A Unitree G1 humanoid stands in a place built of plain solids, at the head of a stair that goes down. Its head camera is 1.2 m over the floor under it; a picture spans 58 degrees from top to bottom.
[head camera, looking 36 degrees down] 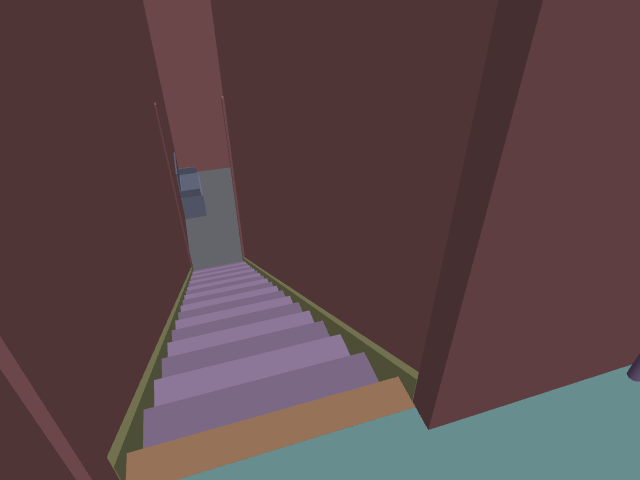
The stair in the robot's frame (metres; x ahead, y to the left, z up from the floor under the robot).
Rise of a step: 0.18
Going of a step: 0.27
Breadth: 0.84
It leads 18 degrees to the left of straight ahead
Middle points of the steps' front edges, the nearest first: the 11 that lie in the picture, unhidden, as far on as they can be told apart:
0.76 0.14 0.00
1.01 0.22 -0.18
1.26 0.30 -0.36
1.52 0.39 -0.54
1.77 0.47 -0.71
2.02 0.55 -0.89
2.27 0.63 -1.07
2.53 0.71 -1.24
2.78 0.79 -1.42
3.03 0.87 -1.60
3.28 0.95 -1.77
